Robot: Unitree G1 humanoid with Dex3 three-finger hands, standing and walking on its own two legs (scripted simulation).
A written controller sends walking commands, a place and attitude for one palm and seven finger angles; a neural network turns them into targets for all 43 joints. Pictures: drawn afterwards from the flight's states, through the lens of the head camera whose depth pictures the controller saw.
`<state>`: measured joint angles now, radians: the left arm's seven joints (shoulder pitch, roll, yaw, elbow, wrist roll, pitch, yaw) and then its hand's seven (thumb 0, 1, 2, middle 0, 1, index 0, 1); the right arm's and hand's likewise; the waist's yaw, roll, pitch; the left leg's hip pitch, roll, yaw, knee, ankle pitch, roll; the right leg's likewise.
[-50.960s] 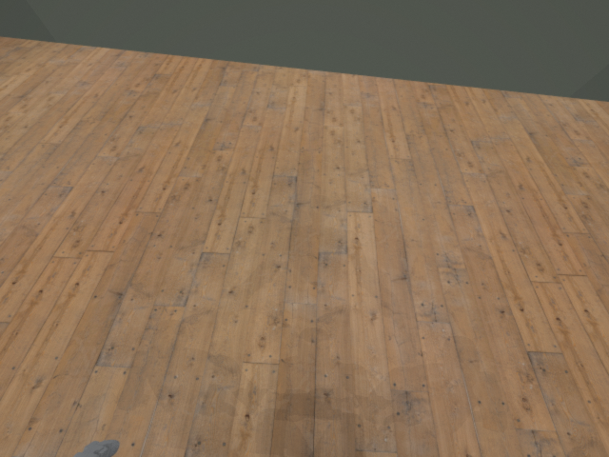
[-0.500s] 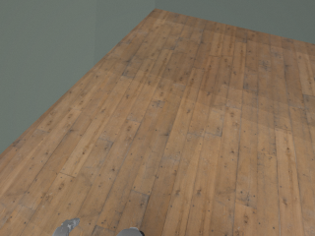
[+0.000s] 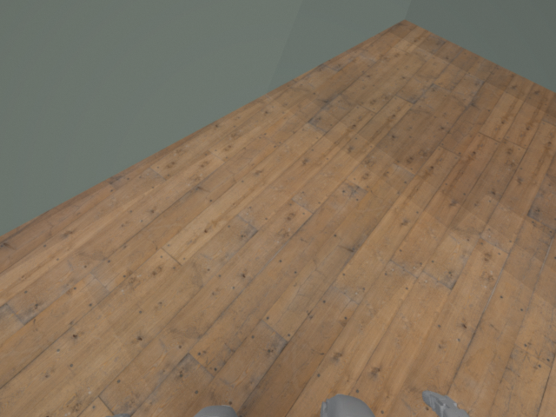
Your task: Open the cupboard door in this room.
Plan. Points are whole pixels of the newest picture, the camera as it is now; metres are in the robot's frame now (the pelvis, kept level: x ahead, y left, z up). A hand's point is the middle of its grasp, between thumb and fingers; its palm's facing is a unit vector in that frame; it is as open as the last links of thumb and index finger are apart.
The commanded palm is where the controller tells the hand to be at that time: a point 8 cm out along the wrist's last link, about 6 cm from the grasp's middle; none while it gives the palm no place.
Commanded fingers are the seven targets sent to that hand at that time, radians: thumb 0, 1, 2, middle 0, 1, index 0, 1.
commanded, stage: turn to face it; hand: left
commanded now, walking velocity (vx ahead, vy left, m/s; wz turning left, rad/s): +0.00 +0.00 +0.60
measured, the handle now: out of the picture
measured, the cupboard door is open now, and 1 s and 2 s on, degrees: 45 45 45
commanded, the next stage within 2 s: none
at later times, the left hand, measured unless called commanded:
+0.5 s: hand out of the picture +0.01 +0.15 -0.16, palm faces +0.34 -0.91 -0.22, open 7.4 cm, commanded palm none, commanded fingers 0.00 0.90 0.90 -0.20 -0.30 -0.20 -0.30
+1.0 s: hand out of the picture +0.00 +0.16 -0.14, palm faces +0.55 -0.78 -0.31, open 7.4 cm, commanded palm none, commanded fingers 0.00 0.90 0.90 -0.20 -0.30 -0.20 -0.30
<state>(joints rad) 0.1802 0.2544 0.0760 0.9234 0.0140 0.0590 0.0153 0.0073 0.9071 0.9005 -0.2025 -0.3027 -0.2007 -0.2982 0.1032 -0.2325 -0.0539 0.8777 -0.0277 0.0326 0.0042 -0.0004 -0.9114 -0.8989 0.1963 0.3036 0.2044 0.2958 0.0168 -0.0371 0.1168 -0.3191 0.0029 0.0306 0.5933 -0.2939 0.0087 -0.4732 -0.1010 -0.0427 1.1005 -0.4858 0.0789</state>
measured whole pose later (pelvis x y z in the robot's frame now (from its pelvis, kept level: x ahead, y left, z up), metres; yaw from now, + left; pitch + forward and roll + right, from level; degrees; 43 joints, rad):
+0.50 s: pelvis +0.01 -0.05 +0.01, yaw +19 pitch +0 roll +2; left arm 0.21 0.19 0.04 0.89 0.03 0.00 0.02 0.00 0.90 0.90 -0.21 -0.30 -0.20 -0.30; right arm 0.11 -0.24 -0.07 0.92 -0.01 0.08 0.03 0.00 -0.91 -0.90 0.19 0.30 0.20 0.30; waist 0.00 -0.03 0.12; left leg -0.36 0.03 0.09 0.77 -0.44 -0.05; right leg -0.23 -0.16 -0.26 0.58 -0.33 0.01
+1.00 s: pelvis +0.02 -0.08 +0.00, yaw +35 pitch +1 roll +1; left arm 0.13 0.21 0.05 0.86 0.02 0.01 0.02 0.00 0.91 0.90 -0.20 -0.30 -0.20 -0.30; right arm 0.18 -0.25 -0.09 0.93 -0.02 0.08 0.01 0.00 -0.91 -0.90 0.20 0.30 0.21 0.30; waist -0.02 0.05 0.10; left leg -0.43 -0.04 -0.09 0.84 -0.46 -0.03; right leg -0.29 -0.05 -0.07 0.60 -0.33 0.01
